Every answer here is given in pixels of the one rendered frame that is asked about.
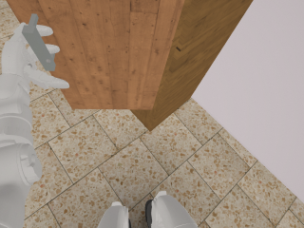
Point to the robot left hand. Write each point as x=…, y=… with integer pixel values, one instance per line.
x=16, y=57

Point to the handle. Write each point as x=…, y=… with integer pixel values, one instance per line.
x=37, y=44

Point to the left robot shin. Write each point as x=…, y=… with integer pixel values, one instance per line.
x=116, y=203

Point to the left robot forearm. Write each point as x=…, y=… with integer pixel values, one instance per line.
x=15, y=114

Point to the robot left thigh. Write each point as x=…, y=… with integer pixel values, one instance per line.
x=115, y=217

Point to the left robot upper arm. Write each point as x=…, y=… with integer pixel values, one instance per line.
x=20, y=168

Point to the cupboard door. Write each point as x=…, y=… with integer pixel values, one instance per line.
x=112, y=52

